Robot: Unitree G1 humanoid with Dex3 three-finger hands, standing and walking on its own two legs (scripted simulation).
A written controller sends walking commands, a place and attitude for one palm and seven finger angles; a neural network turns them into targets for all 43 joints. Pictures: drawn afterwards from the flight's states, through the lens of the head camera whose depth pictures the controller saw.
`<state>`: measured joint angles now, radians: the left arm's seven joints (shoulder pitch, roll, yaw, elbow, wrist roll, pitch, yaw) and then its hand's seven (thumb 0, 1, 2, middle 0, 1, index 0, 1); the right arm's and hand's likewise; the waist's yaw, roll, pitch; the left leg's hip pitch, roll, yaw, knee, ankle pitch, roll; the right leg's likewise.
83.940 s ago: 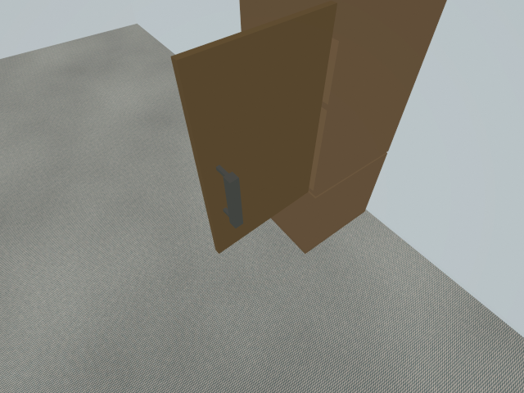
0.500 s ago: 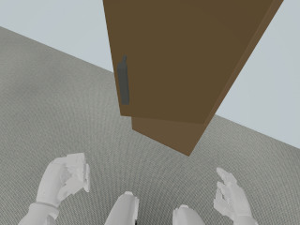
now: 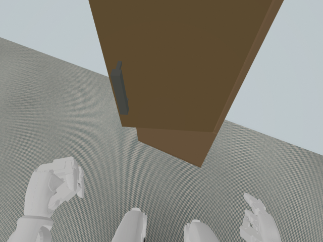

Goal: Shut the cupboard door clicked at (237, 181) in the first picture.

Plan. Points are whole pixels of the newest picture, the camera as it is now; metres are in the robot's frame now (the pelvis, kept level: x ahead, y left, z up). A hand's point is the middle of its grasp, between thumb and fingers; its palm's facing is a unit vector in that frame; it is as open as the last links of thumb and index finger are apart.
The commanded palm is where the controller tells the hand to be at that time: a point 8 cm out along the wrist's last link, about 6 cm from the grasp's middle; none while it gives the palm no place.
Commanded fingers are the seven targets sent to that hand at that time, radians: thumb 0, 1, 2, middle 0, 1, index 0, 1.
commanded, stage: raise the hand and make a fist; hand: left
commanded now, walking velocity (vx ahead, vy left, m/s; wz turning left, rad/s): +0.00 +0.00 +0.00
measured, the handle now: (122, 89) +0.53 +0.16 +0.03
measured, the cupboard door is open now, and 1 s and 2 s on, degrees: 22 22 18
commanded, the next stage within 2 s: bring the fist close to the handle in 0.02 s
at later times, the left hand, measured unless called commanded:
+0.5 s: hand (107, 164) +0.28 +0.15 +0.05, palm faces -0.10 -0.99 -0.03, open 3.1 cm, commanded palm +0.28 +0.21 +0.04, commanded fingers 0.00 0.90 0.90 -1.30 -1.50 -1.30 -1.50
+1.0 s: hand (125, 123) +0.39 +0.13 +0.05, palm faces -0.03 -1.00 -0.04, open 3.1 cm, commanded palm +0.38 +0.18 +0.04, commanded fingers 0.00 0.90 0.90 -1.30 -1.50 -1.30 -1.50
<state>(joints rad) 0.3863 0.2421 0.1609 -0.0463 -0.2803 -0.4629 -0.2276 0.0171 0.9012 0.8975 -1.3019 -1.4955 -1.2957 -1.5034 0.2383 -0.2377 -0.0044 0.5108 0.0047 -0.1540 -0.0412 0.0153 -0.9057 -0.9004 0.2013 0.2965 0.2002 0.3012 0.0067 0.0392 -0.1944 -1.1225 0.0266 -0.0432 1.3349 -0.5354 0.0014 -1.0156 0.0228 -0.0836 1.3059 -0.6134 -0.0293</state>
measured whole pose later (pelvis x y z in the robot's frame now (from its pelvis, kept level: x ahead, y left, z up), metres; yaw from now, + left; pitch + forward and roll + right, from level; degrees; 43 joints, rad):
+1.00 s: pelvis +0.00 +0.01 +0.00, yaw -1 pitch +22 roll -2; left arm -0.36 0.19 0.10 0.58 -0.12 -0.45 -0.04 0.02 0.90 0.90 -1.30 -1.50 -1.30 -1.50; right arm 0.24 -0.24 0.00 0.60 -0.02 -0.06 0.00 0.01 -0.91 -0.90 0.20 0.30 0.20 0.30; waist -0.06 0.03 -0.19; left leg -1.17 0.02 -0.01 1.31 -0.52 0.01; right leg -1.09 0.02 -0.05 1.30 -0.59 -0.02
